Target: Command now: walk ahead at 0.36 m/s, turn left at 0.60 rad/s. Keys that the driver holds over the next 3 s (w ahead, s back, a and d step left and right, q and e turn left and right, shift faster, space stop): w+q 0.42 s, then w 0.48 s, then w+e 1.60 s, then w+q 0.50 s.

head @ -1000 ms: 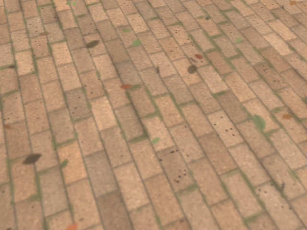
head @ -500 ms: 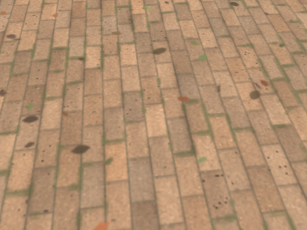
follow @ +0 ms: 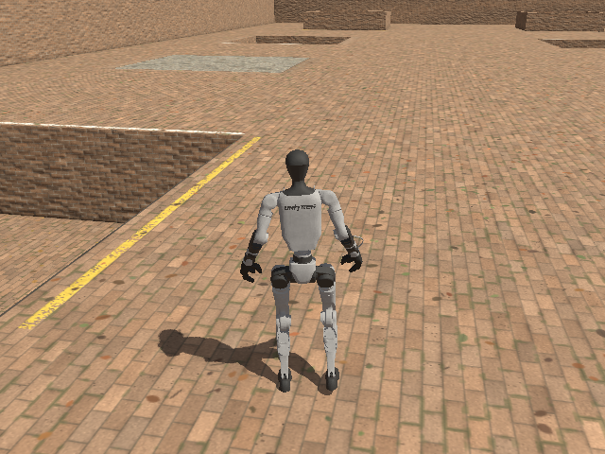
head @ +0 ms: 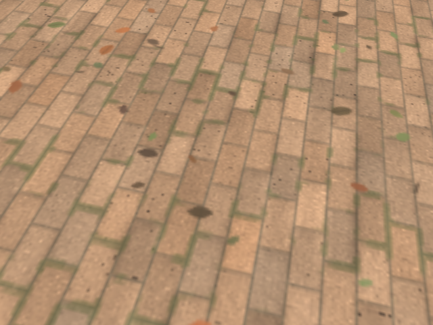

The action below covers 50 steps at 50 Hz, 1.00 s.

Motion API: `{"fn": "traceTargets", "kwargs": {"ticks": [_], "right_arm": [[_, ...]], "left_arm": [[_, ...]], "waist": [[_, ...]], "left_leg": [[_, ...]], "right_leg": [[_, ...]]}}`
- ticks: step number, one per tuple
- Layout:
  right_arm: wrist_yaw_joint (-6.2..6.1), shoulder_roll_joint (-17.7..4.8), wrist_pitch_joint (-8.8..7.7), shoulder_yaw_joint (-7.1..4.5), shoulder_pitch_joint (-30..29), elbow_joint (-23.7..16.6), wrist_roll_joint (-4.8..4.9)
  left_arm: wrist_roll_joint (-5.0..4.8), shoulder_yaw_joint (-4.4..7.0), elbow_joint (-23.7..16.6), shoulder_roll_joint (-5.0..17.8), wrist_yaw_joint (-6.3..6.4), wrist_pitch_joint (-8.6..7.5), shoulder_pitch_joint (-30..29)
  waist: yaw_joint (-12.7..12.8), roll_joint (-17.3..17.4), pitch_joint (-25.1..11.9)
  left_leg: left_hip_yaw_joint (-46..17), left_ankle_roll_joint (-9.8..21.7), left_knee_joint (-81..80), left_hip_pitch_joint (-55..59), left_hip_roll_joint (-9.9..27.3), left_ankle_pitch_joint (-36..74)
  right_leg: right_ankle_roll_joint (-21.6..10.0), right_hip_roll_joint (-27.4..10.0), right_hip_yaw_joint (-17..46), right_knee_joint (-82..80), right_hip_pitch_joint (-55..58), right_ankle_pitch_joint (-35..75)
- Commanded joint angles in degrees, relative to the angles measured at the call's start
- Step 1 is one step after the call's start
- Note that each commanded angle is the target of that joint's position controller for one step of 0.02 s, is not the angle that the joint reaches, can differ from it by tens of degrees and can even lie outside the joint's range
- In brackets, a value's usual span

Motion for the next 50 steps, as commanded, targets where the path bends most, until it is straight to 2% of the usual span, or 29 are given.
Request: {"fn": "traceTargets", "kwargs": {"ticks": [1, 3, 4, 6, 10, 13, 17, 19, 20, 21, 22, 23, 24, 25, 26, 28, 31, 33, 36, 40, 42, 43, 44, 45, 46, 47, 48, 49, 50], "right_arm": [[0.05, -9.33, -3.49, -2.35, 9.36, -1.35, -0.52], [-0.52, -7.85, -3.5, -1.56, 5.72, -1.85, -0.37], [-1.01, -7.7, -3.45, -1.33, 5.48, -1.99, -0.72], [-1.87, -8.47, -3.51, -1.52, 6.3, -1.33, -0.9], [-2.94, -9.4, -3.26, -1.91, 8.88, 1.03, -0.32], [-3.08, -9.72, -3.1, -2.16, 11.48, 3.14, 0.4], [-3.46, -10.17, -2.45, -2.68, 10.62, 4.39, 0.49], [-3.23, -9.33, -1.99, -2.44, 9.15, 3.98, 0.0], [-2.93, -7.62, -1.87, -1.66, 7.87, 2.91, -0.53], [-2.79, -2.39, -2.04, -0.16, 12.66, 1.39, -0.97], [-2.65, -1.13, -2.7, 0.67, 18.25, 1.49, 0.78], [-2.52, -7.0, -2.79, -0.65, 13.79, 2.66, 1.75], [-2.45, -8.69, -2.83, -0.98, 8.2, 1.99, 1.37], [-2.46, -7.96, -3.05, -0.83, 4.74, 1.3, 0.39], [-2.23, -7.09, -3.13, -0.92, 3.29, 0.99, -0.03], [-1.84, -4.42, -2.77, -0.37, 4.67, 1.46, 0.41], [-1.61, -2.28, -2.65, 0.69, 0.91, 0.3, -0.61], [-1.02, -1.86, -3.3, 1.26, -2.17, -0.26, -1.04], [-0.04, -1.49, -4.27, 1.81, -8.02, -1.2, -0.65], [0.78, -3.12, -4.51, 1.34, -13.24, -3.14, -0.09], [0.95, -4.56, -4.58, 0.54, -11.17, -2.86, -0.31], [0.8, -6.08, -4.53, -0.5, -5.83, -1.32, -0.58], [0.33, -8.82, -4.32, -2.01, 2.81, 1.21, -0.64], [-0.51, -13.99, -3.85, -3.29, 11.66, 2.37, -1.48], [-0.23, -16.18, -3.88, -3.34, 12.29, 2.35, -1.45], [-0.03, -10.36, -4.28, -1.88, 10.5, 2.04, -1.11], [-0.03, -8.62, -4.6, -1.23, 7.34, 2.07, -1.03], [0.03, -7.18, -4.83, -0.84, 4.01, 2.09, -1.31], [0.14, -5.51, -5.17, -0.42, 1.56, 2.11, -1.61]], "left_arm": [[-1.12, 1.03, -9.47, 6.9, -1.09, -4.37, -10.78], [1.16, 1.22, -7.44, 6.84, -1.19, -5.14, -8.94], [1.46, 1.21, -7.0, 6.33, -1.35, -5.23, -8.94], [1.39, 0.61, -6.71, 4.41, -1.41, -5.1, -9.95], [0.79, -0.74, -8.07, 1.62, -1.63, -4.98, -16.18], [0.26, -1.05, -9.81, 1.62, -2.26, -5.32, -20.48], [0.12, -0.16, -9.68, 4.02, -2.44, -6.04, -17.81], [0.26, 1.38, -7.82, 6.7, -1.62, -6.29, -9.23], [0.77, 2.17, -6.6, 8.57, -1.11, -6.25, -0.68], [2.05, 3.14, -5.76, 12.85, -0.53, -5.91, 8.28], [1.81, 2.48, -4.48, 11.3, -1.47, -5.6, 9.19], [0.72, 1.19, -4.77, 6.01, -1.25, -5.34, 6.56], [0.5, 0.68, -4.51, 4.17, -0.9, -4.85, 3.49], [0.98, 0.35, -4.13, 3.48, -0.75, -4.53, 1.33], [1.62, 0.0, -3.73, 2.52, -0.65, -4.56, 0.15], [1.59, -0.18, -2.89, 1.97, -0.48, -5.24, -0.73], [0.51, 0.32, -1.14, 4.13, -0.46, -5.96, 0.03], [0.2, 0.54, -0.67, 5.35, -0.36, -5.73, 0.36], [-0.37, 0.67, 0.09, 6.84, -0.34, -5.08, 2.17], [-1.17, 0.99, 2.33, 8.74, -0.31, -3.77, 6.81], [-1.26, 1.07, 2.94, 9.52, -0.07, -2.82, 7.02], [-1.22, 0.79, 3.06, 9.14, 0.07, -2.43, 6.59], [-0.62, -0.1, 3.03, 7.07, 0.28, -2.33, 7.32], [0.98, -1.86, 0.93, 2.55, 0.41, -2.68, 8.51], [0.33, -3.16, 0.35, -1.18, 0.25, -3.75, 12.95], [-1.34, -1.59, 0.61, 5.17, -0.07, -4.31, 8.75], [-2.22, -1.15, -0.7, 6.29, -0.3, -4.66, 4.75], [-1.61, -1.25, -0.76, 5.46, -0.08, -4.65, 2.98], [-0.94, -0.97, -0.68, 5.13, -0.09, -4.2, 2.64]], "waist": [[-5.15, 12.35, 3.46], [-2.95, 9.3, 4.24], [-2.47, 9.47, 3.62], [-2.5, 8.29, 2.76], [-4.5, 8.75, 3.88], [-5.87, 8.79, 5.16], [-3.71, 10.44, 4.4], [0.66, 11.6, -1.26], [5.06, 10.66, -8.86], [5.15, -1.15, -20.64], [2.05, -16.55, -26.02], [3.11, -9.96, -15.96], [3.26, -4.84, -7.94], [2.16, -1.33, -3.42], [0.83, -1.19, -0.96], [-1.21, -3.15, -0.33], [-1.49, -2.07, 2.17], [-0.78, -1.02, 2.54], [1.39, -0.6, 3.24], [2.57, -1.01, 3.94], [0.34, -1.46, 2.43], [-3.0, -1.0, -0.95], [-6.92, -0.13, -6.53], [-9.15, 8.94, -14.96], [-6.09, 20.2, -20.49], [-7.86, 12.95, -15.36], [-7.1, 11.25, -8.57], [-5.35, 7.64, -5.75], [-3.78, 7.83, -3.15]], "left_leg": [[-36.12, 15.5, -23.12, 20.95, 19.59, -13.03], [-27.03, 12.26, -22.65, 17.53, 14.79, -0.62], [-24.29, 11.35, -23.0, 16.28, 13.14, 4.76], [-20.39, 10.8, -23.08, 15.18, 11.49, 13.15], [-16.19, 8.76, -22.3, 10.1, 8.67, 15.92], [-18.31, 8.36, -21.22, 9.51, 9.79, 15.38], [-21.91, 6.61, -17.02, 13.05, 12.13, 21.31], [-20.63, 4.65, -7.29, 12.89, 9.33, 36.41], [-18.89, 2.59, 4.89, 7.16, 5.87, 35.35], [-14.84, -0.95, 26.02, -10.01, -0.86, 15.62], [-14.54, -2.51, 38.75, -21.65, -4.46, -15.86], [-14.42, -2.63, 43.16, -26.13, -0.34, -11.76], [-11.35, -2.45, 42.07, -26.38, 1.9, -6.82], [-9.92, -2.17, 39.91, -24.51, 3.72, -3.71], [-9.92, -1.8, 37.5, -22.22, 5.16, -1.81], [-9.47, -1.51, 33.79, -18.74, 6.33, -0.8], [-7.74, -2.4, 25.14, -21.11, 7.46, 2.47], [-6.38, -2.82, 17.89, -20.73, 7.94, 9.47], [-3.54, -3.12, 6.84, -16.41, 6.29, 17.38], [-2.85, -1.72, -0.39, -15.22, 4.81, 17.11], [-1.23, -0.12, -3.14, -10.48, 3.05, 14.18], [0.32, 1.2, -5.02, -2.37, 1.36, 14.15], [0.15, 2.82, -4.58, 10.23, 1.15, 13.92], [-17.31, 7.85, -4.64, 27.55, 14.25, 11.04], [-42.13, 14.64, -13.59, 35.93, 23.47, -0.16], [-39.58, 12.52, -15.59, 32.61, 22.22, -4.22], [-30.44, 10.74, -16.14, 26.17, 20.62, 0.24], [-24.58, 9.63, -17.2, 20.08, 18.28, 5.33], [-19.8, 9.07, -19.11, 15.28, 16.39, 9.8]], "right_leg": [[-1.86, 1.22, 6.65, 16.79, -35.49, 2.14], [-0.86, -0.01, 6.28, 10.59, -30.73, 10.79], [-0.14, 0.52, 5.81, 8.52, -27.98, 14.27], [1.5, 2.3, 4.61, 3.1, -25.53, 19.93], [3.0, 5.31, 4.12, -11.78, -18.64, 29.03], [2.35, 6.15, 4.84, -17.28, -15.87, 30.67], [-0.06, 6.1, 6.15, -20.77, -10.24, 27.11], [-2.59, 7.8, 3.48, -22.52, 2.64, 24.15], [-5.27, 3.91, 6.16, -21.06, 17.71, 24.29], [-11.93, -10.22, 25.27, -20.3, 40.74, 15.23], [-16.46, -18.22, 48.91, -30.17, 46.82, 3.17], [-14.24, -15.88, 44.1, -33.09, 39.03, -4.55], [-12.73, -13.83, 34.83, -33.87, 29.7, -1.34], [-12.44, -11.65, 28.95, -34.97, 21.49, 5.33], [-12.45, -9.77, 24.56, -36.44, 15.79, 10.48], [-13.26, -8.28, 19.79, -39.32, 11.05, 14.4], [-15.1, -8.98, 15.23, -42.6, 9.12, 19.61], [-14.69, -7.82, 11.39, -43.3, 9.39, 22.61], [-12.66, -5.8, 6.31, -42.85, 9.08, 25.56], [-10.89, -8.86, 6.56, -40.58, 15.55, 26.58], [-9.5, -9.43, 5.88, -35.8, 18.35, 34.51], [-8.08, -7.61, 3.54, -28.27, 17.79, 42.9], [-6.18, -4.73, 0.93, -16.78, 13.35, 45.03], [-2.89, -0.21, -1.98, 3.86, -1.15, 28.3], [-1.1, 8.02, 4.1, 18.86, -16.64, -5.81], [-1.72, 4.96, 9.46, 24.31, -22.81, -4.96], [-2.5, 2.54, 8.61, 23.84, -24.86, 0.33], [-2.43, 0.23, 7.98, 21.22, -22.99, 5.18], [-2.04, -1.21, 8.26, 18.39, -20.97, 8.59]]}}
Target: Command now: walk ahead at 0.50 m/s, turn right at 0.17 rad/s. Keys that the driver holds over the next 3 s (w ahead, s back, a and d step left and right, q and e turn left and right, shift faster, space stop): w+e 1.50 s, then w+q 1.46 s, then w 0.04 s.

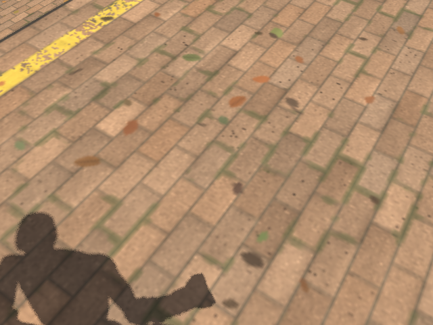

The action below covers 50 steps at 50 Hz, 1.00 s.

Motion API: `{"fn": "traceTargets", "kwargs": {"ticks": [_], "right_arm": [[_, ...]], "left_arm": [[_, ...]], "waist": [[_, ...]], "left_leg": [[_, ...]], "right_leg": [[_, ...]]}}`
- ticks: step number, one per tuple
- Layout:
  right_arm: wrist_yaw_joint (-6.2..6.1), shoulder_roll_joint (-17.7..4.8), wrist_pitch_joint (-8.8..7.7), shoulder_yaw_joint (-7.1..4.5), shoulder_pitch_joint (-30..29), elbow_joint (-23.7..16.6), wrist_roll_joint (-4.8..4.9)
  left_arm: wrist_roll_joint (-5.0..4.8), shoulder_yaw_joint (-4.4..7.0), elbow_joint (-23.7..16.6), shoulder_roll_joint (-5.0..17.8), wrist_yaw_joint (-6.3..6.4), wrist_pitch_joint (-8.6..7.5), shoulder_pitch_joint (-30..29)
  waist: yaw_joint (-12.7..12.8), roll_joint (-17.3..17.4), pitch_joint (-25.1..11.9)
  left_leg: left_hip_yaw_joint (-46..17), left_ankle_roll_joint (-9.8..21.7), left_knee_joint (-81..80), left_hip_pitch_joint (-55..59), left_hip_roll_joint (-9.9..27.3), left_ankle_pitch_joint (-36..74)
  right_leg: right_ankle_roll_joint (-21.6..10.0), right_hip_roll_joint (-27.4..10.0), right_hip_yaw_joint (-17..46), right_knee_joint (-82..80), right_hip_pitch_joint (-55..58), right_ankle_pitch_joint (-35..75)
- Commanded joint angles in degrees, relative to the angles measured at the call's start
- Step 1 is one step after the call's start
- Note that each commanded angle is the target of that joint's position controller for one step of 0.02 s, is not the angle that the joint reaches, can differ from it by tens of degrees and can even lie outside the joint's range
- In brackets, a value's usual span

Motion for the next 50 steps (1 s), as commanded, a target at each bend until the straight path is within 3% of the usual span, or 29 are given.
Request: {"fn": "traceTargets", "kwargs": {"ticks": [1, 3, 6, 11, 15, 16, 18, 19, 20, 21, 22, 23, 24, 25, 26, 27, 28, 31, 36, 38, 41, 43, 44, 45, 46, 47, 48, 49, 50], "right_arm": [[-0.22, -6.1, -1.32, -2.12, 5.0, -0.94, -0.73], [-0.38, -5.87, -2.43, -2.35, 4.19, 0.11, -0.76], [-1.03, -6.72, -2.99, -2.85, 4.6, 1.89, -1.17], [-1.94, -8.63, -2.46, -3.31, 6.01, 3.83, -0.63], [-2.2, -10.03, -0.87, -3.97, 9.7, 6.3, 0.39], [-2.31, -10.42, -0.34, -4.14, 9.76, 6.57, 0.63], [-2.81, -11.96, 0.64, -4.59, 8.74, 6.34, 0.85], [-3.13, -12.72, 1.2, -4.81, 8.25, 6.11, 0.95], [-3.37, -13.03, 1.71, -4.82, 7.43, 5.82, 1.05], [-3.68, -12.24, 1.56, -4.35, 7.18, 5.26, 0.9], [-2.98, -4.82, 0.38, -2.15, 12.02, 2.58, -1.2], [-2.06, -4.89, -2.02, -1.23, 11.0, 1.62, -0.45], [-1.23, -9.12, -3.44, -2.38, 4.15, 0.01, 1.89], [-1.16, -8.87, -4.26, -2.1, 1.78, -0.97, 2.22], [-1.66, -8.44, -4.48, -2.18, 1.48, -0.46, 0.87], [-1.96, -9.08, -4.03, -2.65, 2.13, -0.14, -0.21], [-1.89, -9.0, -3.3, -2.81, 3.1, -0.16, -0.53], [-2.01, -6.65, -1.73, -2.22, 2.82, -0.51, -1.09], [-1.43, -3.91, -2.02, -0.88, -8.33, -3.17, -0.54], [-0.87, -4.69, -2.47, -1.05, -11.17, -3.94, 0.21], [-0.2, -7.05, -3.18, -1.98, -11.24, -4.21, 0.58], [-0.22, -8.35, -3.68, -2.82, -7.03, -3.25, 0.69], [-0.57, -9.52, -3.94, -3.63, -1.84, -1.99, 0.31], [-1.05, -12.07, -4.15, -4.44, 5.67, -1.38, -0.76], [-1.1, -16.99, -3.47, -5.63, 11.38, 0.19, -1.65], [-0.61, -13.16, -3.07, -5.03, 11.88, 0.66, -0.03], [-0.81, -8.83, -2.78, -3.88, 9.11, -0.18, 0.17], [-0.96, -7.41, -2.32, -3.3, 6.34, -0.41, -0.28], [-1.03, -6.21, -2.07, -2.85, 4.56, 0.02, -0.52]], "left_arm": [[0.05, 1.67, -4.73, 5.78, -0.04, -0.43, -1.47], [-0.03, 1.42, -4.15, 3.65, -0.01, 1.0, -0.35], [0.35, 1.37, -5.44, 2.67, 0.2, 1.8, -3.95], [0.93, 0.43, -8.19, 0.73, -1.38, 1.12, -12.31], [0.9, 0.16, -11.72, 0.71, -2.73, 1.05, -18.07], [0.87, 0.28, -12.5, 1.03, -3.09, 1.05, -18.54], [0.83, 1.08, -13.29, 2.57, -3.48, 1.29, -16.62], [0.75, 1.9, -12.85, 3.97, -3.4, 1.54, -12.87], [0.57, 3.31, -11.34, 6.35, -3.01, 1.72, -5.61], [0.52, 5.22, -9.14, 9.84, -2.03, 2.15, 3.89], [0.28, 6.59, -8.73, 16.16, -0.85, 2.54, 6.39], [0.57, 5.77, -10.73, 15.1, -1.15, 1.64, 6.2], [0.91, 4.7, -10.43, 11.15, -1.32, 1.01, 4.97], [0.75, 4.23, -10.4, 9.39, -1.26, 0.56, 2.25], [0.65, 3.77, -10.91, 7.79, -1.16, 0.41, -1.57], [1.1, 3.17, -11.8, 5.96, -0.95, 0.34, -4.09], [1.59, 3.0, -12.57, 5.61, -0.74, 0.36, -5.14], [1.28, 3.43, -12.07, 6.96, 0.24, 0.17, -4.26], [0.65, 3.84, -10.55, 8.37, 1.69, 1.2, -0.43], [0.46, 3.96, -9.75, 8.73, 1.84, 1.56, 1.6], [0.29, 3.86, -9.15, 7.98, 2.08, 2.0, 2.6], [0.56, 3.95, -9.42, 7.73, 2.1, 2.25, 1.23], [0.75, 3.42, -9.77, 6.16, 1.96, 2.23, 0.74], [1.42, 2.14, -10.61, 2.75, 1.64, 2.03, 1.02], [0.32, 0.89, -12.22, -1.26, 1.63, 1.51, 8.78], [-0.55, 1.4, -11.59, 3.82, 1.75, 1.33, 9.7], [-0.43, 2.56, -11.54, 7.89, 1.79, 1.62, 4.02], [0.27, 2.8, -12.31, 8.18, 1.88, 1.93, 0.02], [0.89, 2.93, -13.11, 7.51, 1.72, 1.95, -2.29]], "waist": [[-2.52, 7.68, -5.24], [-1.28, 6.68, -4.15], [-1.5, 4.51, -1.09], [-4.49, 3.34, 1.68], [-6.28, 2.79, 3.43], [-5.93, 3.17, 3.22], [-3.72, 5.27, 0.25], [-1.37, 6.42, -2.56], [2.85, 6.2, -6.55], [7.78, 3.83, -11.36], [3.51, -10.65, -16.15], [3.72, -9.21, -25.38], [5.98, -4.38, -19.31], [4.15, -1.64, -12.08], [1.36, 1.82, -7.84], [-0.62, 1.1, -6.01], [-1.96, -0.47, -5.67], [-2.57, -0.6, -4.58], [1.74, -3.22, -2.91], [2.93, -3.75, -2.81], [2.13, -4.79, -2.86], [-0.58, -6.44, -3.31], [-3.32, -5.97, -5.96], [-6.58, -1.39, -13.32], [-3.97, 15.55, -20.8], [-4.53, 17.13, -19.58], [-6.21, 10.52, -11.78], [-5.85, 6.72, -7.25], [-5.03, 5.89, -3.8]], "left_leg": [[-17.16, 9.05, -18.15, 18.15, 14.95, 3.4], [-12.17, 9.57, -20.98, 14.89, 14.6, 8.2], [-5.84, 9.31, -23.06, 14.95, 14.3, 12.87], [3.27, 7.06, -24.48, 16.82, 12.97, 14.41], [5.75, 6.29, -21.09, 25.38, 15.55, 19.6], [6.34, 5.83, -19.22, 27.37, 16.08, 23.74], [7.95, 4.51, -12.41, 29.65, 16.13, 42.51], [8.57, 3.83, -6.3, 29.9, 15.81, 51.73], [9.58, 2.6, 3.68, 27.37, 14.46, 54.81], [10.07, 0.37, 18.16, 17.39, 12.12, 45.63], [8.75, -3.63, 39.58, -7.66, 3.07, -2.16], [-5.43, -4.06, 50.4, -18.69, -4.0, -25.15], [-9.44, -2.89, 50.87, -24.31, -0.27, -20.6], [-8.51, -1.93, 46.16, -24.39, 2.16, -15.26], [-7.97, -2.14, 40.82, -21.68, 4.39, -11.88], [-8.0, -2.62, 37.16, -17.6, 5.77, -9.45], [-8.05, -3.3, 35.6, -14.58, 6.18, -8.05], [-6.1, -6.06, 28.43, -12.71, 5.83, -4.7], [-4.96, -7.49, 6.35, -8.06, 1.66, 13.06], [-5.48, -7.27, 2.16, -6.09, 0.33, 15.2], [-7.82, -5.46, -2.25, -4.87, 0.04, 11.42], [-7.27, -3.22, -3.92, 0.13, 0.09, 7.39], [-6.71, -1.46, -5.92, 8.06, 0.64, 7.52], [-13.74, 2.06, -4.78, 21.67, 8.51, 4.22], [-38.74, 11.42, -8.6, 41.09, 21.89, -6.54], [-50.23, 12.82, -12.7, 41.32, 25.0, -21.32], [-41.62, 10.1, -13.98, 34.72, 22.07, -22.55], [-32.8, 8.05, -14.22, 28.08, 19.38, -15.26], [-26.73, 7.51, -15.35, 22.54, 17.0, -8.0]], "right_leg": [[-0.08, -5.6, 3.86, 2.65, -17.19, 7.74], [1.01, -5.46, 3.95, 1.39, -15.49, 10.15], [2.24, -4.84, 5.45, -4.83, -19.64, 16.72], [1.53, -3.44, 0.45, -21.74, -17.71, 29.43], [-0.88, -2.62, -2.29, -27.71, -20.7, 25.55], [-1.73, -2.06, -3.24, -28.47, -20.63, 23.03], [-3.93, 1.16, -6.6, -28.59, -15.42, 17.25], [-5.25, 3.4, -8.19, -28.04, -10.24, 14.29], [-7.03, 5.73, -8.84, -29.78, -0.52, 14.54], [-9.5, 5.34, -4.61, -32.72, 15.8, 17.2], [-18.11, -9.24, 22.45, -33.95, 36.65, 14.13], [-25.26, -17.08, 47.82, -43.92, 44.76, 6.59], [-21.58, -15.68, 40.75, -46.9, 41.28, 6.63], [-19.26, -13.21, 32.54, -47.23, 32.78, 10.29], [-17.33, -10.63, 26.57, -47.41, 24.42, 16.27], [-16.47, -8.65, 22.47, -48.42, 18.45, 22.14], [-16.5, -7.6, 20.98, -49.61, 14.68, 25.41], [-16.67, -5.7, 15.94, -50.93, 8.3, 32.38], [-12.12, -1.39, 12.21, -49.56, 4.44, 24.68], [-11.55, -2.53, 14.89, -48.53, 5.57, 21.29], [-10.43, -4.83, 20.57, -43.88, 10.97, 18.22], [-9.2, -5.3, 22.83, -39.97, 11.92, 19.88], [-7.63, -2.87, 21.46, -34.7, 10.71, 22.15], [-5.64, 0.44, 17.51, -20.76, 5.51, 17.49], [-1.4, 9.29, 9.12, -1.33, -14.17, -6.15], [-0.49, 5.13, 8.87, 8.11, -23.61, -9.82], [0.01, 2.68, 8.87, 10.98, -25.74, -4.24], [0.4, 0.8, 6.73, 10.46, -24.57, 0.06], [0.65, -0.68, 6.47, 7.99, -23.52, 2.91]]}}
Over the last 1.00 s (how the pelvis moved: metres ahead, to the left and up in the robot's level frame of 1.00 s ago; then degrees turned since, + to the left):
0.49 0.15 0.00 20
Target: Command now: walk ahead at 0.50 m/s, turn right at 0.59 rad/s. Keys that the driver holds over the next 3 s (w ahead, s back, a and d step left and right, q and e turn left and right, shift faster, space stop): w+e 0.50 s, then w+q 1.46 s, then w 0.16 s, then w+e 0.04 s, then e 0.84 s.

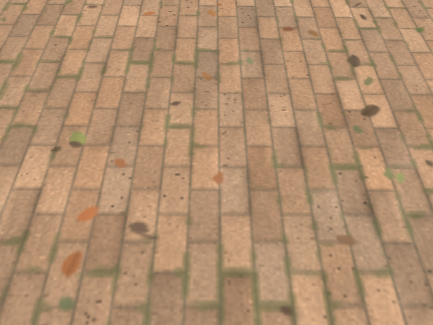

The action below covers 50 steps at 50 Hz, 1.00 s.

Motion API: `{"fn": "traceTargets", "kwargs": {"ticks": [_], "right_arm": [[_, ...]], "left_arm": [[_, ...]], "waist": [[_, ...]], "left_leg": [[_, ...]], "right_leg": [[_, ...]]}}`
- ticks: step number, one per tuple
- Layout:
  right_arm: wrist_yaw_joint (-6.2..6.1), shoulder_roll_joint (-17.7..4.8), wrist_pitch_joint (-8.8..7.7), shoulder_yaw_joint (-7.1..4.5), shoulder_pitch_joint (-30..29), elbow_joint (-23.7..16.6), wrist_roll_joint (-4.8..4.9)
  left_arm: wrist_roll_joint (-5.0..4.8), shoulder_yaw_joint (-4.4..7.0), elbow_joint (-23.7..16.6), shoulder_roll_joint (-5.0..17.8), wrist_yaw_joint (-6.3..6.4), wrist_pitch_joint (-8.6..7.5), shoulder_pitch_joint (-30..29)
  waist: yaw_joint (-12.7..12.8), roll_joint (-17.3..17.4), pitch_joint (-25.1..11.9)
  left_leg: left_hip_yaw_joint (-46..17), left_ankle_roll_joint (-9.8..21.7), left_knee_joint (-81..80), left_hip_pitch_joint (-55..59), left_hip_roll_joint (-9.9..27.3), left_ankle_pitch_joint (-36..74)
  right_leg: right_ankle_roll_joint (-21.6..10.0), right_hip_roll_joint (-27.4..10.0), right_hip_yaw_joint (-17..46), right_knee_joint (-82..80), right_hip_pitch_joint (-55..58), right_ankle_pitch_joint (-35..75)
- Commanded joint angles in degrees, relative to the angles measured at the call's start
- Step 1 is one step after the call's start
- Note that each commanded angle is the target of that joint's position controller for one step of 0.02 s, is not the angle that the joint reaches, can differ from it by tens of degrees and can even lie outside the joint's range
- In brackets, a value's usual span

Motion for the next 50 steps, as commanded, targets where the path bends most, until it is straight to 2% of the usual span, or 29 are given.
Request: {"fn": "traceTargets", "kwargs": {"ticks": [1, 3, 6, 9, 12, 16, 18, 19, 20, 21, 22, 23, 24, 25, 26, 27, 28, 30, 33, 36, 38, 40, 43, 45, 46, 47, 48, 49, 50], "right_arm": [[-0.58, -5.73, 0.23, -1.74, 5.63, -0.97, -0.44], [-0.63, -5.5, -0.1, -1.79, 5.45, -0.11, -0.11], [-0.69, -7.82, -0.43, -2.62, 6.0, 1.47, 0.15], [-0.8, -9.24, -0.03, -2.97, 5.75, 2.47, 0.14], [-1.06, -10.48, 0.59, -3.15, 7.19, 3.76, 0.52], [-1.05, -12.51, 1.76, -3.76, 9.67, 5.51, 1.64], [-1.32, -14.25, 2.45, -4.31, 9.35, 5.58, 2.23], [-1.52, -15.09, 2.86, -4.58, 9.12, 5.51, 2.51], [-1.73, -14.73, 3.19, -4.38, 8.33, 5.25, 2.74], [-1.99, -12.47, 2.99, -3.4, 9.06, 4.46, 1.54], [-1.2, -3.95, 1.8, -0.59, 14.37, 0.78, -1.05], [-0.42, -8.23, -0.25, -0.96, 9.32, 0.32, 0.61], [0.0, -11.1, -1.24, -1.74, 3.61, -1.54, 2.76], [-0.23, -10.3, -1.84, -1.33, 2.74, -1.76, 2.3], [-0.55, -10.06, -1.8, -1.4, 3.84, -0.44, 1.03], [-0.46, -10.27, -1.11, -1.6, 5.61, 0.55, 0.66], [-0.31, -9.94, -0.3, -1.6, 6.93, 1.27, 0.7], [-0.26, -8.08, 1.06, -1.18, 7.76, 2.18, 0.56], [-0.31, -6.22, 1.89, -0.45, 3.15, 1.13, 0.68], [0.39, -5.24, 1.5, -0.04, -1.04, 0.55, 1.26], [0.94, -4.63, 1.3, 0.26, -4.35, -0.51, 1.71], [1.58, -4.71, 1.25, 0.27, -6.47, -1.6, 1.95], [2.84, -4.61, 1.13, 0.3, -8.52, -3.45, 1.68], [3.39, -5.44, 1.25, -0.12, -6.58, -4.0, 1.36], [3.3, -6.82, 1.51, -0.83, -3.51, -3.71, 1.18], [3.02, -9.02, 1.72, -2.09, 3.03, -2.44, 1.08], [2.33, -12.24, 1.96, -3.64, 11.52, -0.94, 1.26], [1.65, -18.89, 2.13, -5.43, 17.49, -0.88, 0.95], [1.6, -15.28, 2.09, -4.36, 18.33, -0.87, 1.83]], "left_arm": [[0.44, 2.11, -6.7, 7.01, -0.32, -0.81, -4.56], [-0.13, 1.72, -6.94, 4.49, -0.8, -0.21, -3.91], [0.32, 1.12, -8.59, 2.64, -1.01, 0.3, -6.9], [0.34, 0.8, -9.1, 2.19, -1.72, -0.03, -9.73], [0.36, 0.27, -10.33, 1.18, -2.81, -0.68, -15.29], [0.16, 0.44, -12.59, 1.79, -4.05, -0.69, -19.9], [0.56, 1.4, -12.89, 3.62, -4.24, -0.38, -17.99], [0.71, 2.36, -12.15, 5.3, -4.12, -0.09, -13.83], [0.56, 3.93, -9.87, 7.76, -3.68, 0.19, -5.03], [0.27, 5.82, -7.18, 11.66, -2.59, 0.8, 5.35], [-0.34, 6.51, -7.62, 18.5, -2.08, 0.36, 3.25], [0.02, 5.07, -9.54, 13.98, -2.4, -0.7, 5.03], [0.54, 4.0, -8.54, 10.78, -2.65, -1.62, 3.22], [0.47, 3.56, -8.39, 9.59, -2.62, -2.08, 0.21], [0.77, 2.77, -8.57, 7.2, -2.44, -2.15, -3.92], [1.63, 1.96, -9.23, 5.22, -2.22, -2.32, -6.46], [2.01, 1.7, -9.1, 4.74, -2.09, -2.52, -7.41], [1.79, 1.65, -7.36, 5.39, -1.9, -3.29, -6.66], [1.99, 1.74, -4.93, 6.55, -1.29, -3.86, -4.79], [2.16, 1.48, -3.34, 6.66, -1.03, -4.06, -4.04], [2.05, 1.64, -1.87, 7.45, -1.01, -4.23, -2.44], [1.87, 1.82, -0.25, 7.72, -1.06, -4.02, -0.94], [1.49, 2.11, 1.37, 7.96, -0.8, -2.97, 0.14], [1.39, 2.41, 1.4, 8.97, -0.25, -2.14, -0.93], [1.45, 2.62, 1.14, 9.81, 0.19, -1.69, -1.53], [1.49, 2.59, 0.79, 10.1, 0.66, -1.09, -2.4], [1.67, 2.17, 0.17, 9.49, 1.26, -1.03, -2.54], [2.69, 0.27, -2.54, 4.2, 0.72, -2.39, 3.28], [3.07, -0.62, -2.07, 3.33, -0.34, -4.31, 2.0]], "waist": [[-4.07, 7.91, -0.65], [-3.18, 9.25, -0.12], [-3.19, 7.29, 1.01], [-3.85, 6.14, 1.05], [-5.91, 5.37, 2.42], [-6.47, 5.5, 4.0], [-4.11, 7.05, 1.74], [-1.33, 7.69, -1.1], [3.8, 6.6, -5.6], [8.25, 2.35, -10.79], [0.63, -14.23, -15.37], [5.02, -8.24, -23.19], [5.62, -5.13, -14.46], [3.13, -1.15, -9.11], [0.43, 1.04, -6.29], [-1.52, -0.18, -5.23], [-2.45, -1.09, -4.98], [-2.87, -0.68, -3.93], [-1.35, -0.42, -0.67], [0.73, -0.59, 1.31], [2.38, -0.44, 2.7], [3.32, 0.06, 3.93], [3.55, 0.2, 4.3], [1.67, -1.33, 2.02], [-0.16, -2.74, -0.88], [-3.97, -2.79, -5.04], [-8.39, -0.88, -9.97], [-6.86, 11.49, -18.56], [-7.5, 13.91, -24.88]], "left_leg": [[-19.91, 8.32, -16.12, 18.93, 17.08, -3.52], [-14.04, 8.57, -18.58, 15.95, 15.73, 0.7], [-8.81, 10.3, -21.03, 15.81, 16.98, 6.59], [-2.53, 9.7, -21.37, 17.64, 16.34, 11.59], [2.94, 8.24, -21.17, 18.58, 15.56, 13.4], [6.26, 6.8, -18.86, 24.09, 17.62, 18.98], [8.57, 5.65, -12.28, 26.45, 17.83, 36.95], [9.8, 4.99, -5.28, 26.51, 17.42, 46.05], [11.64, 3.47, 5.92, 22.63, 15.78, 48.31], [11.61, 1.13, 22.44, 9.25, 13.63, 34.04], [7.95, -2.34, 43.15, -16.75, 2.3, -21.0], [-5.55, -1.77, 49.91, -22.56, 1.06, -24.42], [-5.84, -0.79, 49.05, -26.97, 3.59, -18.45], [-5.5, -0.28, 43.99, -25.05, 5.89, -13.3], [-5.02, -0.73, 39.12, -21.26, 8.16, -10.06], [-5.07, -1.07, 36.67, -16.93, 9.77, -7.75], [-4.62, -1.65, 35.48, -14.32, 10.21, -6.74], [-3.28, -3.02, 32.63, -12.86, 10.42, -4.64], [-3.1, -3.88, 24.4, -16.12, 10.77, 5.6], [-2.21, -2.93, 13.34, -14.54, 9.06, 17.07], [-1.76, -2.19, 8.46, -13.95, 7.78, 20.3], [-2.22, -1.13, 5.23, -16.12, 6.89, 19.47], [-1.41, 1.0, 2.47, -19.69, 5.58, 12.96], [1.32, 2.93, 1.99, -16.1, 3.14, 6.53], [3.36, 4.05, 2.67, -11.34, 0.97, 3.36], [4.86, 5.58, 1.76, -2.46, -1.46, 3.05], [0.61, 8.18, 0.48, 12.66, 0.02, 7.05], [-26.55, 18.81, 0.6, 37.34, 15.17, 3.51], [-47.69, 23.48, -9.03, 46.19, 20.94, -1.1]], "right_leg": [[1.0, -7.73, 0.7, 4.47, -21.54, 6.35], [1.2, -8.77, -0.97, 1.77, -19.39, 7.57], [2.18, -9.76, -1.64, -4.13, -21.89, 10.98], [2.35, -9.9, -2.76, -12.52, -21.79, 19.41], [1.48, -8.94, -5.84, -21.76, -19.03, 26.1], [-1.02, -7.56, -8.79, -28.26, -17.6, 22.61], [-3.4, -4.41, -11.69, -29.54, -12.13, 16.73], [-4.92, -2.12, -13.2, -30.12, -6.07, 14.42], [-7.04, 0.31, -13.92, -33.56, 6.24, 17.41], [-9.84, -2.89, -6.34, -34.19, 24.25, 18.54], [-20.18, -18.4, 26.56, -38.84, 41.95, 9.03], [-22.77, -22.25, 40.73, -47.33, 44.28, -0.06], [-19.71, -20.73, 32.73, -49.0, 38.71, 3.54], [-17.84, -18.26, 25.94, -49.05, 30.29, 9.2], [-16.11, -16.63, 19.6, -49.16, 22.94, 16.46], [-15.4, -15.28, 15.4, -50.3, 17.72, 23.1], [-15.41, -14.92, 13.46, -51.49, 14.55, 26.97], [-15.63, -14.55, 8.31, -53.34, 10.54, 33.31], [-13.87, -13.19, 1.86, -55.9, 9.59, 33.59], [-10.96, -11.5, -3.67, -57.44, 9.99, 29.38], [-10.35, -12.8, -5.0, -58.51, 11.82, 27.21], [-10.07, -14.59, -6.01, -57.9, 16.66, 27.92], [-9.11, -17.08, -7.1, -54.08, 24.84, 35.15], [-7.59, -17.33, -8.72, -48.35, 27.63, 51.22], [-6.68, -16.9, -9.65, -43.12, 28.29, 62.59], [-5.34, -15.51, -11.47, -33.68, 26.7, 70.0], [-3.09, -13.72, -13.14, -20.43, 17.7, 64.31], [1.3, -5.3, -13.63, 3.33, -7.12, 33.83], [2.22, 2.17, -3.74, 13.32, -19.22, -6.32]]}}
Over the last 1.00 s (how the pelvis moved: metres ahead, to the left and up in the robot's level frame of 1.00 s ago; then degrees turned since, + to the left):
0.57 -0.11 0.00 -34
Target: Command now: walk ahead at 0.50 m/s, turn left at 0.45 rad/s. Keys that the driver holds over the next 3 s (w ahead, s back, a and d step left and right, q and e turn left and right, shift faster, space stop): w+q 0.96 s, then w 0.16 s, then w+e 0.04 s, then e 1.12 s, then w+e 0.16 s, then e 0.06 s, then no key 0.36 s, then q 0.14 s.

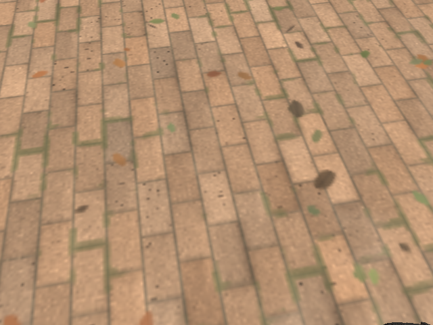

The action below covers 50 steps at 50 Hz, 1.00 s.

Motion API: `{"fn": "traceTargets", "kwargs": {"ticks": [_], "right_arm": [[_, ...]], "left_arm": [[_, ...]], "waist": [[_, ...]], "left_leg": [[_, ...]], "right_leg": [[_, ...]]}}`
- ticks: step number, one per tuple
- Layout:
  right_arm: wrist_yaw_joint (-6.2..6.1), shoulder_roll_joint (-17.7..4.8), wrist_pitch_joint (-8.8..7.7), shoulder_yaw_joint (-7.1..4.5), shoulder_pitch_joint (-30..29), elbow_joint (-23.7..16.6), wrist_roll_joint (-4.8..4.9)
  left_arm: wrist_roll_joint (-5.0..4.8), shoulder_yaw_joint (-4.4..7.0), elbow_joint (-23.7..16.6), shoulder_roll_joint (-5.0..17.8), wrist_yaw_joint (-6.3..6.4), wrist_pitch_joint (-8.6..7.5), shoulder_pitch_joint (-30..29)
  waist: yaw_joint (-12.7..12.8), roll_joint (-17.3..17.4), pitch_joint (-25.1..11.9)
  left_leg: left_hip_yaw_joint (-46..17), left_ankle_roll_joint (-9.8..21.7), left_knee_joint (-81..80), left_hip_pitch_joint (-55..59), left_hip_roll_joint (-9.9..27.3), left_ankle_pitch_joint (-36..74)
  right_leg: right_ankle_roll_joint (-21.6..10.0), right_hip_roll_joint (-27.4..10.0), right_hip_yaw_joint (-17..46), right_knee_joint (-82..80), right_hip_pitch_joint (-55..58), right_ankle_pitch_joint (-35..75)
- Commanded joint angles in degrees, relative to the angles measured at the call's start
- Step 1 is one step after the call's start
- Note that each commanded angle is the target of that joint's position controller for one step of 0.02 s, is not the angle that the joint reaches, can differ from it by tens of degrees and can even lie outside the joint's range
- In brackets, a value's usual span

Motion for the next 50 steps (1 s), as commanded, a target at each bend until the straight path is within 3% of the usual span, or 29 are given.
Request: {"fn": "traceTargets", "kwargs": {"ticks": [1, 2, 3, 4, 5, 8, 12, 16, 18, 20, 21, 22, 23, 24, 25, 26, 28, 30, 33, 38, 42, 44, 45, 46, 47, 48, 49, 50], "right_arm": [[-1.27, -10.97, 0.09, -3.71, 18.32, -0.63, 0.29], [-1.56, -9.83, 0.19, -3.45, 15.19, -1.3, 0.15], [-1.69, -8.89, 0.39, -3.1, 11.65, -1.97, 0.06], [-1.9, -7.48, 0.38, -2.55, 9.21, -2.84, -0.46], [-2.06, -7.3, 0.5, -2.43, 7.72, -3.65, -0.83], [-2.87, -8.72, 0.36, -2.93, 6.88, -3.54, -0.51], [-3.91, -10.22, 1.04, -3.57, 9.67, -2.17, 0.32], [-4.24, -9.94, 1.89, -3.66, 13.23, -0.78, 0.82], [-4.33, -9.72, 2.13, -3.75, 12.83, -0.88, 0.58], [-4.16, -7.17, 2.21, -3.01, 12.11, -1.46, 0.21], [-3.86, -3.41, 1.97, -1.65, 12.68, -2.32, -0.46], [-3.78, -0.3, 1.4, -0.54, 19.94, -4.43, 0.96], [-3.97, -6.03, 1.36, -1.5, 19.59, -3.1, 1.44], [-3.99, -9.23, 1.67, -2.5, 13.98, -3.48, 1.08], [-4.1, -8.96, 1.96, -2.62, 10.89, -4.06, 0.46], [-3.92, -8.31, 1.95, -2.75, 8.89, -4.77, 0.0], [-3.28, -6.42, 2.4, -2.75, 9.25, -5.18, 0.73], [-3.04, -4.49, 3.01, -2.38, 8.43, -5.75, 0.75], [-2.82, -3.3, 3.25, -1.92, 5.42, -6.97, 0.29], [-1.18, -1.86, 2.39, -1.17, -1.98, -8.37, 0.4], [0.07, -2.48, 2.37, -1.39, -6.23, -10.47, 0.63], [0.22, -4.44, 2.7, -2.43, -3.92, -10.61, 0.22], [0.08, -6.18, 2.95, -3.43, 0.71, -9.69, 0.1], [-0.45, -8.74, 3.2, -5.07, 9.79, -7.31, 0.26], [-1.66, -12.76, 3.87, -6.84, 19.26, -4.98, 0.57], [-2.02, -19.08, 3.25, -7.24, 16.13, -5.81, 0.88], [-1.74, -13.83, 2.32, -5.74, 18.09, -7.24, 0.52], [-1.57, -10.53, 1.5, -4.68, 16.44, -5.9, -0.03]], "left_arm": [[-1.6, 0.58, -7.71, 7.48, -1.67, -4.58, -1.6], [-2.37, 0.22, -9.1, 7.34, -1.97, -5.45, -5.51], [-1.27, 0.26, -9.52, 6.97, -1.74, -5.75, -7.25], [-0.19, 0.77, -9.42, 7.45, -1.39, -5.35, -7.0], [0.15, 0.85, -9.46, 7.11, -1.33, -4.72, -5.9], [0.55, 0.19, -9.27, 4.91, -0.81, -3.27, -4.91], [0.3, -0.92, -11.0, 2.54, -1.01, -3.53, -13.88], [-0.94, -0.01, -11.97, 4.83, -1.74, -4.34, -17.59], [-1.14, 0.84, -11.68, 6.32, -1.92, -4.79, -15.95], [-0.75, 2.12, -9.92, 8.04, -1.54, -5.27, -8.45], [0.22, 3.0, -9.4, 10.92, -1.04, -5.44, -0.95], [0.89, 4.26, -7.37, 15.77, -1.19, -4.5, 3.89], [-0.4, 3.42, -7.76, 11.11, -1.56, -4.25, 3.4], [-0.6, 2.54, -8.24, 7.92, -1.32, -3.99, 1.31], [-0.11, 2.02, -8.42, 6.74, -1.22, -3.7, -1.23], [0.06, 1.58, -7.97, 5.36, -1.13, -3.49, -2.9], [0.28, 1.19, -7.21, 4.05, -0.88, -3.7, -4.06], [-0.19, 1.48, -6.1, 4.57, -0.91, -4.07, -3.9], [-0.09, 2.25, -4.44, 6.63, -0.84, -4.08, -3.48], [-0.54, 2.59, -2.25, 8.47, -0.5, -3.21, -2.64], [-1.67, 3.22, -0.35, 10.4, -0.54, -2.09, -0.54], [-2.22, 3.81, -0.23, 12.2, -0.21, -1.43, -0.9], [-2.46, 4.08, -0.29, 13.02, 0.02, -1.01, -1.21], [-2.64, 3.86, -0.56, 12.55, 0.25, -0.74, -1.98], [-1.22, 2.8, -1.4, 10.01, 0.41, -1.03, -0.99], [0.95, 0.08, -5.05, 1.69, -0.44, -2.39, 4.2], [-1.07, 0.66, -5.2, 6.73, -1.31, -4.38, -1.05], [-3.19, 1.3, -6.37, 8.96, -1.76, -5.25, -5.61]], "waist": [[-9.27, 7.69, -20.08], [-8.35, 3.28, -13.33], [-6.01, -0.78, -7.67], [-3.88, -0.44, -5.21], [-2.34, 1.27, -4.26], [-0.94, 2.47, -3.16], [-4.62, 3.68, -2.43], [-5.75, 4.89, -3.05], [-4.2, 6.22, -3.16], [0.03, 6.21, -6.13], [3.14, 0.25, -13.06], [0.16, -18.93, -19.62], [1.4, -15.12, -16.43], [2.91, -9.56, -9.7], [2.36, -5.76, -6.18], [1.66, -5.29, -3.26], [-0.02, -7.89, -1.95], [-0.4, -7.36, -1.15], [-0.21, -5.14, -0.46], [2.2, -3.99, 1.2], [2.52, -4.13, 2.67], [-0.02, -5.85, 0.1], [-3.03, -6.31, -2.82], [-8.19, -4.98, -7.45], [-12.07, 0.43, -12.49], [-3.9, 15.83, -17.15], [-8.81, 9.26, -23.95], [-9.05, 6.36, -15.3]], "left_leg": [[-42.24, 15.83, -15.62, 51.64, 19.73, -8.84], [-35.21, 13.69, -16.45, 43.45, 17.64, -7.92], [-30.16, 12.42, -17.75, 34.19, 15.57, -2.82], [-26.52, 11.82, -19.24, 27.56, 13.75, 2.78], [-25.27, 12.09, -20.53, 23.12, 12.53, 5.98], [-19.55, 12.37, -22.01, 15.25, 10.29, 12.89], [-15.37, 8.32, -20.84, 11.11, 6.14, 6.92], [-21.6, 6.45, -16.52, 16.47, 8.27, -0.2], [-25.16, 5.28, -12.91, 19.03, 9.63, -1.2], [-24.33, 2.65, -5.12, 17.45, 6.71, -0.03], [-19.66, 0.51, 9.71, 12.17, 3.09, -5.9], [-11.42, -2.98, 28.23, -6.85, -4.26, -26.16], [-12.31, -3.89, 36.71, -14.39, 0.27, -25.54], [-11.61, -4.26, 39.37, -16.25, 2.1, -20.17], [-9.96, -4.65, 38.91, -14.86, 3.91, -16.02], [-9.88, -4.89, 36.53, -14.03, 5.33, -13.17], [-8.84, -5.08, 33.71, -10.29, 7.39, -10.54], [-7.76, -5.55, 31.07, -10.59, 7.99, -9.43], [-7.43, -6.47, 24.55, -12.98, 8.64, -4.51], [-3.31, -5.41, 9.19, -9.24, 7.67, 7.76], [-0.18, -2.71, 2.59, -7.19, 6.14, 4.35], [2.88, -0.24, 1.48, -1.17, 2.74, -1.43], [4.25, 1.33, 0.71, 5.19, 0.45, -3.41], [4.5, 3.52, -2.85, 18.14, -1.79, 0.14], [-5.1, 6.5, -3.53, 35.99, 3.14, 0.62], [-38.88, 17.08, -9.27, 52.29, 18.19, -9.3], [-49.4, 18.51, -17.0, 54.08, 21.54, -17.38], [-40.37, 15.38, -18.08, 48.04, 20.0, -13.03]], "right_leg": [[0.34, 0.93, 11.63, 36.19, -40.87, -2.82], [-0.43, -1.74, 10.52, 32.42, -41.7, 1.51], [-0.28, -3.67, 9.51, 26.2, -40.1, 4.22], [0.24, -5.24, 9.31, 21.95, -36.17, 6.22], [1.08, -5.48, 9.07, 20.0, -33.19, 7.01], [4.16, -5.2, 6.86, 11.45, -29.95, 10.25], [5.56, -1.95, 5.88, -6.75, -24.03, 27.7], [4.66, -0.38, 8.4, -14.91, -21.29, 29.3], [2.9, -0.6, 9.03, -16.28, -19.02, 24.95], [-0.22, -1.87, 8.45, -19.14, -7.67, 22.75], [-3.81, -10.93, 16.98, -19.15, 5.1, 17.95], [-13.03, -23.28, 43.23, -24.82, 21.68, 3.5], [-13.11, -24.46, 49.84, -27.88, 20.35, -9.23], [-10.74, -22.01, 41.12, -28.38, 14.57, -7.43], [-9.29, -19.56, 33.21, -28.59, 8.76, 1.06], [-9.01, -17.32, 27.44, -29.59, 4.31, 8.29], [-8.44, -14.76, 19.73, -32.11, -0.37, 15.04], [-9.41, -14.8, 15.21, -34.08, -1.64, 19.22], [-10.53, -15.85, 10.09, -35.51, -0.3, 25.9], [-8.4, -14.31, 0.26, -35.6, 1.39, 30.56], [-6.88, -16.17, -3.34, -33.07, 6.71, 37.78], [-5.73, -16.28, -5.67, -26.07, 8.97, 56.63], [-5.07, -15.84, -6.83, -18.68, 8.88, 65.05], [-3.51, -14.14, -8.47, -7.22, 4.34, 65.45], [-1.14, -11.91, -8.25, 9.82, -9.8, 47.72], [2.07, 0.15, -3.16, 29.78, -34.91, -6.32], [1.35, -0.1, 9.04, 35.43, -40.32, -7.21], [0.39, -2.79, 8.62, 33.88, -43.82, -1.09]]}}
Over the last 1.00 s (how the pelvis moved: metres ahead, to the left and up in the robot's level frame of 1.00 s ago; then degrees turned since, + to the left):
0.55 -0.12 -0.01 -11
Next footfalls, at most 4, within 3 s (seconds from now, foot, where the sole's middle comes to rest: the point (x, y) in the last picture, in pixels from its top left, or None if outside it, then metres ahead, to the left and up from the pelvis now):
0.42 right None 0.43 -0.11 -0.75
0.94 left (153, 274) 0.59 0.25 -0.75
1.42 right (166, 184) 0.93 0.25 -0.75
1.84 left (105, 210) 0.81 0.45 -0.75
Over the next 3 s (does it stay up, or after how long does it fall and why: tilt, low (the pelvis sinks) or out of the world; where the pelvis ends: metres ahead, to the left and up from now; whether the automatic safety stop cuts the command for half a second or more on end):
stays up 0.90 0.30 0.02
